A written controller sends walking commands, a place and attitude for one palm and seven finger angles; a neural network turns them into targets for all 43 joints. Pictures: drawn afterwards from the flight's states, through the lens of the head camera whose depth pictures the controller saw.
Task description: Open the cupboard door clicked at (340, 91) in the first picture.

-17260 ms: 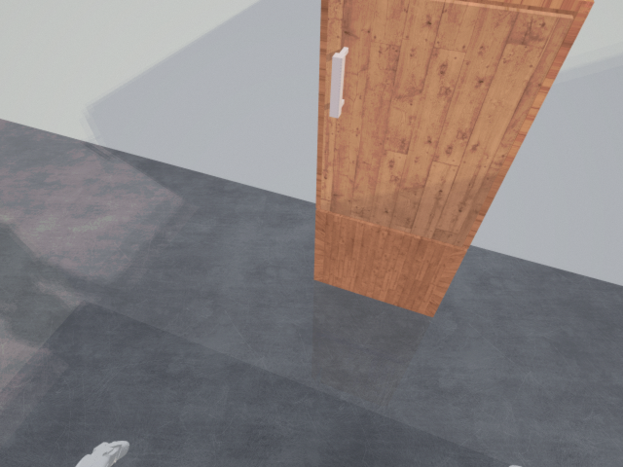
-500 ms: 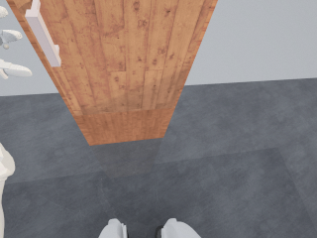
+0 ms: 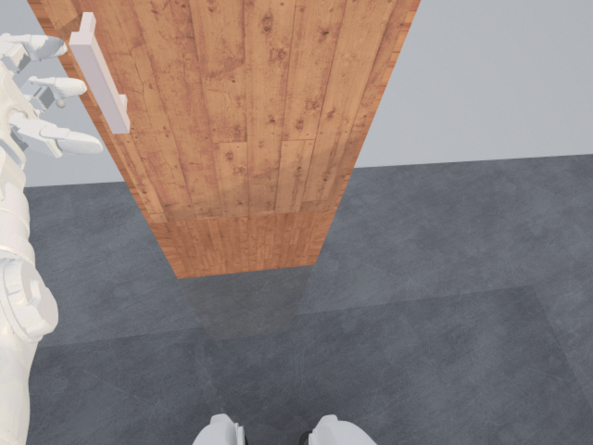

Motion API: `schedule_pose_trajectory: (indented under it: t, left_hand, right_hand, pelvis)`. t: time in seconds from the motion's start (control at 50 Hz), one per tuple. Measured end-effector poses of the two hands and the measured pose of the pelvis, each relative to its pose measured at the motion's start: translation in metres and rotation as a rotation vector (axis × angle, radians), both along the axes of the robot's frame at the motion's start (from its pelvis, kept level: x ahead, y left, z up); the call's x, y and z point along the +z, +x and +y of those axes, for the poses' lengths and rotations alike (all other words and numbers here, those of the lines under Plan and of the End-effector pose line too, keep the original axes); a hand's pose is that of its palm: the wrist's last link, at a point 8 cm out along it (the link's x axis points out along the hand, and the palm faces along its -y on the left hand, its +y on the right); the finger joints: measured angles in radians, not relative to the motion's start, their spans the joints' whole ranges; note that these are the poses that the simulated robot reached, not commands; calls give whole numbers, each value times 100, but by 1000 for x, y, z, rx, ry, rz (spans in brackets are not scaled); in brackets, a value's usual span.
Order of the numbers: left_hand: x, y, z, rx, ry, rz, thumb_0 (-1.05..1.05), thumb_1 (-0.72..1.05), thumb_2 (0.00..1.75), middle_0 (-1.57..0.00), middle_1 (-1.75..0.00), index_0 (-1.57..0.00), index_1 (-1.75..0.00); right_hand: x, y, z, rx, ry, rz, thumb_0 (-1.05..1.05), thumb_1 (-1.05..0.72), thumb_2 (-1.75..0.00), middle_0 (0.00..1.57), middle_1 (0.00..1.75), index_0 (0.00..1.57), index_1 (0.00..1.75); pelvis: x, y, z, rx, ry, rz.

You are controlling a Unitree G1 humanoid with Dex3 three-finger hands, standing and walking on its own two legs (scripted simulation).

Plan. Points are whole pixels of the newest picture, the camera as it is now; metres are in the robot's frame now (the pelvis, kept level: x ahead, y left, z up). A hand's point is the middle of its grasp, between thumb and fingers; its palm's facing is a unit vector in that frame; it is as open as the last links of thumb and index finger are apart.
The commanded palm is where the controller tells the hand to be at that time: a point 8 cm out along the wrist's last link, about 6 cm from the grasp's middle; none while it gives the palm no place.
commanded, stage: slide the fingers in behind the handle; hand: left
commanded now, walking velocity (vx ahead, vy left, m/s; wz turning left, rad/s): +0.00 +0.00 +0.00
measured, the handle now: (105, 77) +0.56 +0.20 +0.12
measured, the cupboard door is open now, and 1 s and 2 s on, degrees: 0 0 0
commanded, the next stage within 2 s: close the thumb around the handle in 1.28 s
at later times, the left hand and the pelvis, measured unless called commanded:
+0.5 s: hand (73, 110) +0.50 +0.23 +0.12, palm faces +0.11 -0.99 +0.01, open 14.7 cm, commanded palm +0.49 +0.25 +0.12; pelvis +0.00 -0.01 +0.00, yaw +1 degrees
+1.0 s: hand (121, 104) +0.51 +0.18 +0.12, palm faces +0.05 -1.00 +0.01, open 13.9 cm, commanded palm +0.49 +0.22 +0.12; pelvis -0.01 -0.02 +0.00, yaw +1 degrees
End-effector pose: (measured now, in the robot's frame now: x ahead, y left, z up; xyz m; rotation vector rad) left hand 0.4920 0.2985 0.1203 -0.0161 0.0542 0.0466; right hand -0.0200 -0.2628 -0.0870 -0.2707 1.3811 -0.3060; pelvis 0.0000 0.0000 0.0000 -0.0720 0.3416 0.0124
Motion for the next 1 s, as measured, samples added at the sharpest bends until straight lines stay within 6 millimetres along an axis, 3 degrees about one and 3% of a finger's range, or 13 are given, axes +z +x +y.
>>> schedule_pose_trajectory:
  t: [0.56, 0.72, 0.82, 1.0]
  left_hand:
    - [1, -16, -22, 55, -1, -30, -1, -50, 30, -30, -120, -15, -115]
    - [3, -6, -56, -26, -8, -27, -1, -50, 30, -30, -120, -24, -118]
    - [3, -3, -57, 23, -8, -29, -1, -50, 30, -31, -120, -32, -123]
    - [5, -5, -68, 3, 9, -29, -1, -50, 30, -31, -120, -31, -121]
  right_hand:
    - [-6, 8, -12, 39, 26, -13, 1, -91, -90, 20, 30, 21, 30]
    - [-7, 13, -15, 37, 25, -61, 1, -91, -90, 20, 30, 21, 30]
    - [-8, 8, -14, 23, 33, -80, 1, -91, -90, 20, 30, 21, 30]
    - [-11, -13, -11, -7, 58, -28, 1, -91, -90, 20, 30, 21, 30]
  pelvis:
    - [1, -2, -11, 26, 8, -29]
    - [0, -6, -13, 23, 12, -34]
    - [-1, -9, -15, 6, 19, -25]
    - [-1, -10, -18, 2, 22, -31]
